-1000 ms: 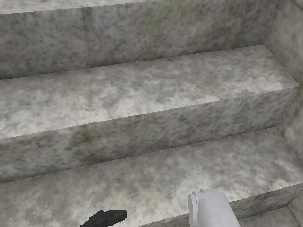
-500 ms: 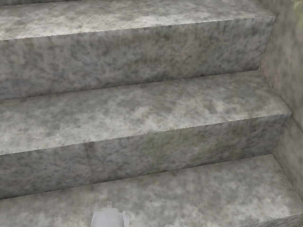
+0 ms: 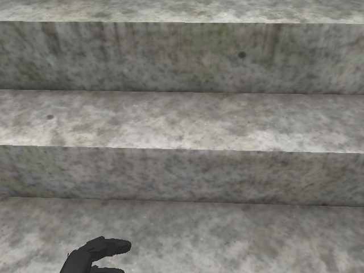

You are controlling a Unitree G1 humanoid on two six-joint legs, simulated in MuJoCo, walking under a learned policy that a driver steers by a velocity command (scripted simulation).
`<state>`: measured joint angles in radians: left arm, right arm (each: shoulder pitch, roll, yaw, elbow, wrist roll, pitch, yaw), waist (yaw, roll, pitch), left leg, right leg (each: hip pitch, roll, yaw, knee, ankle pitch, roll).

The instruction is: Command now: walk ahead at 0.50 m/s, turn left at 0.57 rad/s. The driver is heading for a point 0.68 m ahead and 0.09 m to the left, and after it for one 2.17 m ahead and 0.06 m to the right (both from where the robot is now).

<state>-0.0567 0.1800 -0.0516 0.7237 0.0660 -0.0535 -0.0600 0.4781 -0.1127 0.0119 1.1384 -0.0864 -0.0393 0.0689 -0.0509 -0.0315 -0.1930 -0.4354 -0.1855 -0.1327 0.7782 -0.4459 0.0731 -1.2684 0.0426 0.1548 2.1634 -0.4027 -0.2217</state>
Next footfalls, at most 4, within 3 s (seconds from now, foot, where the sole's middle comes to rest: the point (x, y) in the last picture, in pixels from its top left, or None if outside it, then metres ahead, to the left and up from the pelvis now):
0.12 right None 0.23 -0.16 -0.53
0.72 left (85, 253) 0.47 0.25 -0.32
1.26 right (135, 132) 0.67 0.11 -0.11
1.76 left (23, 12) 0.93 0.40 0.10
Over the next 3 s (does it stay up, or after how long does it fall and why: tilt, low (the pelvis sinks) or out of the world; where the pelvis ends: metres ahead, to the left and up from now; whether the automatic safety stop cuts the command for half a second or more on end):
stays up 1.31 0.15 1.21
